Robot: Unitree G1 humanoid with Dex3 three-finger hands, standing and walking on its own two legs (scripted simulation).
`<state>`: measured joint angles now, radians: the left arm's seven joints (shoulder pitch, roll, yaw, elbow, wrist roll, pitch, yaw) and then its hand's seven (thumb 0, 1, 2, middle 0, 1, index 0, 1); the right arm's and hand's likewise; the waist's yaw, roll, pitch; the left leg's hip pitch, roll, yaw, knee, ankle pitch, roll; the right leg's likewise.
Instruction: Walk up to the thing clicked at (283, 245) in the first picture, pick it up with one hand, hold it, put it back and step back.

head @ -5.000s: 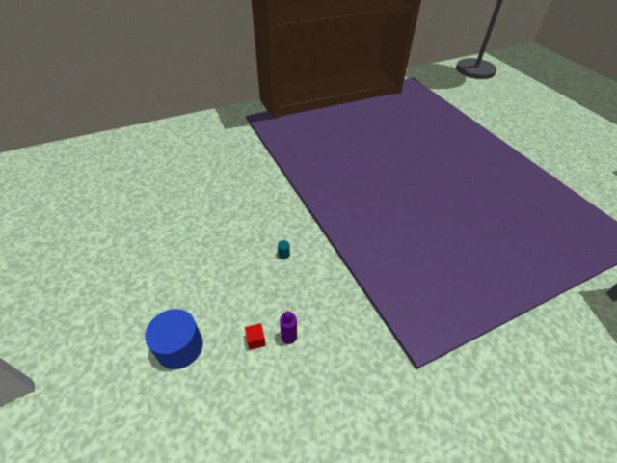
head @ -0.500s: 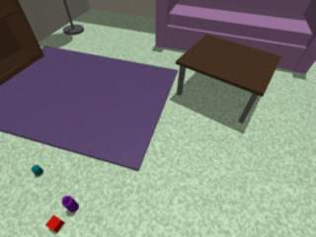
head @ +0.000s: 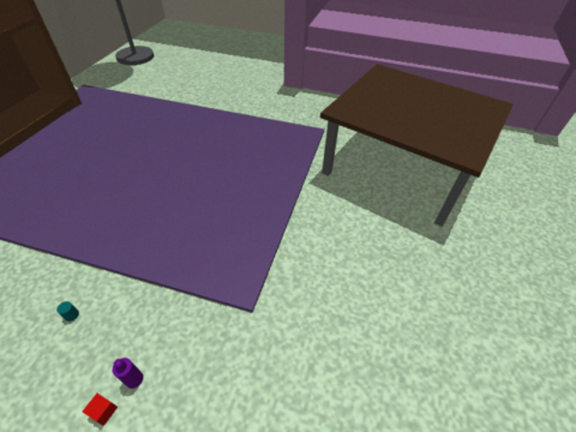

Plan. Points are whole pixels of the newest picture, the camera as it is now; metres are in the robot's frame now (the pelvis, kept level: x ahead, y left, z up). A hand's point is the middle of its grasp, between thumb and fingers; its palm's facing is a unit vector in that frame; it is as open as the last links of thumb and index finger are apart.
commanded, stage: stand
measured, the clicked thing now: (68, 311) +0.69 +0.80 -0.75
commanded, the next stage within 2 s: walk up in 0.86 s
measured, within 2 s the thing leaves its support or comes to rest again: neither
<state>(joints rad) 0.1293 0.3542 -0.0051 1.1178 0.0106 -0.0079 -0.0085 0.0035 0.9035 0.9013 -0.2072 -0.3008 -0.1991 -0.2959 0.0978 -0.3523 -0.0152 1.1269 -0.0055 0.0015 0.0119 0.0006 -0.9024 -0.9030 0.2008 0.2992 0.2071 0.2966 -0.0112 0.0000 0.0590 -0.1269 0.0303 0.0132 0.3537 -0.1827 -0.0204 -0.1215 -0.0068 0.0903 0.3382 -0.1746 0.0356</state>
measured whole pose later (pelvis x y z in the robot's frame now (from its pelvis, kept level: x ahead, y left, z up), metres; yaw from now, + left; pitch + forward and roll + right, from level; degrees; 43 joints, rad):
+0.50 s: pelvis +0.01 +0.00 +0.00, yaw +0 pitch -2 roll +0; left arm 0.13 0.36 0.00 1.11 0.01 -0.01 -0.01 0.00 0.90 0.90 -0.21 -0.30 -0.20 -0.30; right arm 0.11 -0.35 -0.01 1.12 -0.01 0.00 0.01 0.00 -0.90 -0.90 0.20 0.30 0.21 0.30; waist -0.01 0.00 0.06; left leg -0.13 0.03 0.01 0.35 -0.19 -0.02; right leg -0.12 -0.01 0.09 0.34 -0.18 0.04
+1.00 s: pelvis +0.02 +0.00 -0.01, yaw +2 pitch -1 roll -1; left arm 0.19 0.38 0.05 1.05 0.03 -0.04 -0.05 0.00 0.90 0.90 -0.21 -0.30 -0.20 -0.30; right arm 0.19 -0.39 -0.07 1.06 -0.03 0.00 0.06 0.00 -0.90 -0.90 0.20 0.30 0.21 0.30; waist -0.01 0.02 0.00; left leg -0.22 0.02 -0.03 0.56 -0.43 0.04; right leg -0.17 0.00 0.05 0.48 -0.39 -0.02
